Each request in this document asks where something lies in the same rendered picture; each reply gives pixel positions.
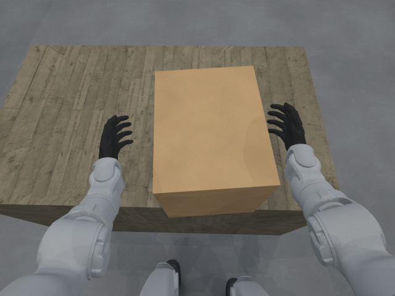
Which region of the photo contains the right robot thigh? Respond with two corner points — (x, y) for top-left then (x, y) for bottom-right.
(230, 281), (269, 296)

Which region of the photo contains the robot left forearm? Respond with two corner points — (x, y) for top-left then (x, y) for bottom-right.
(36, 157), (125, 269)

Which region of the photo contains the robot right upper arm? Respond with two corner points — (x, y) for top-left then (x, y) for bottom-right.
(307, 203), (395, 296)

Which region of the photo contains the robot right forearm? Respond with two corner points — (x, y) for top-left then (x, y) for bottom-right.
(285, 144), (386, 249)

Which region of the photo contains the robot left hand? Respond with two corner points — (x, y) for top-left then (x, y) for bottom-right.
(99, 115), (133, 160)

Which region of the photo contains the robot left upper arm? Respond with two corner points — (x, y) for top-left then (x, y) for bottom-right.
(0, 218), (111, 296)

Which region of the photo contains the robot right shin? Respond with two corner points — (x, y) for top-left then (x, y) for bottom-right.
(234, 276), (251, 284)

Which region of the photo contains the pedestal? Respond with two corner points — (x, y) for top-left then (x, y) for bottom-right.
(0, 45), (340, 236)

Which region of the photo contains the robot right hand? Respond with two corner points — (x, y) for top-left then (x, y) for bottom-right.
(267, 102), (306, 151)

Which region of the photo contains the carton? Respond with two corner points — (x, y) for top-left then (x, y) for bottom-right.
(152, 66), (280, 218)

